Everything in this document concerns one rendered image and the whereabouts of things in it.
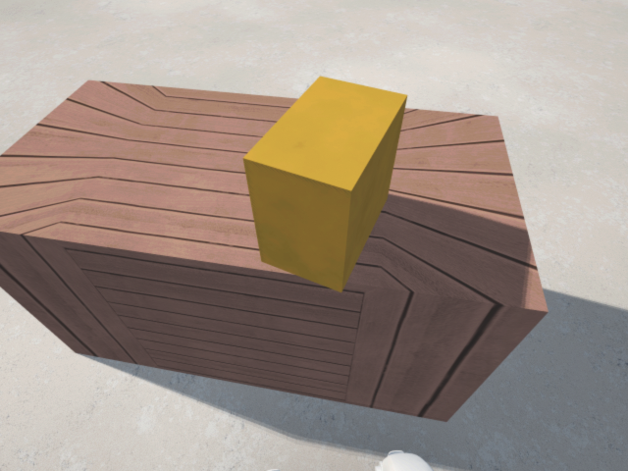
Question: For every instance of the carton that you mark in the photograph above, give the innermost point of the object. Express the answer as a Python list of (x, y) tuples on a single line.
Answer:
[(320, 177)]

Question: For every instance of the pedestal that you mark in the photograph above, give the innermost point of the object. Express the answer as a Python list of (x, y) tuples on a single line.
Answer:
[(126, 229)]

